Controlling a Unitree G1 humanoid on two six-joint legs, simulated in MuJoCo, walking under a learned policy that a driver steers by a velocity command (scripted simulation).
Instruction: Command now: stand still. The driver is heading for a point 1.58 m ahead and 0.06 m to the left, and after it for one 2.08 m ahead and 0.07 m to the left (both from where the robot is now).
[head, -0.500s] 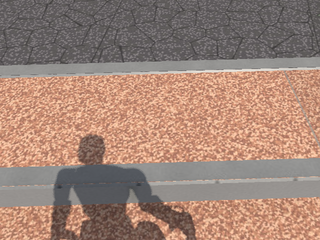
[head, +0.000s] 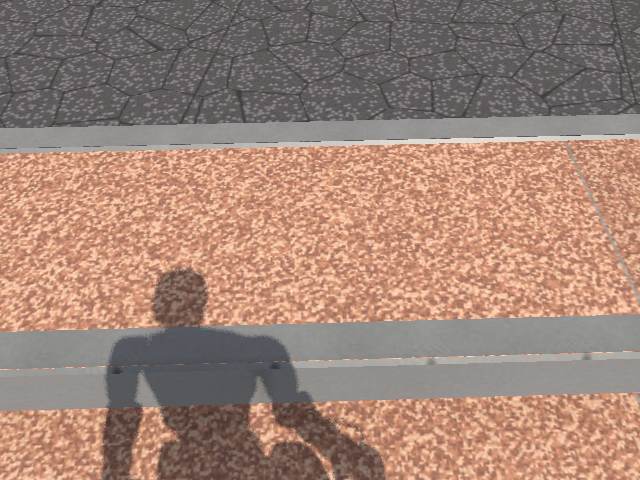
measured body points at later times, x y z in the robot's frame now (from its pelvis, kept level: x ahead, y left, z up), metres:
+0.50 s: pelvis +0.00 +0.00 +0.00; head +0.01 +0.00 +0.45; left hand -0.01 +0.24 -0.15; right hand +0.04 -0.25 -0.15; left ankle +0.03 +0.14 -0.74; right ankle -0.05 -0.10 -0.74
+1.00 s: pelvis +0.00 +0.00 +0.00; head +0.01 +0.00 +0.45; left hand -0.02 +0.24 -0.15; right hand +0.03 -0.25 -0.16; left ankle +0.03 +0.14 -0.74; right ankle -0.05 -0.10 -0.74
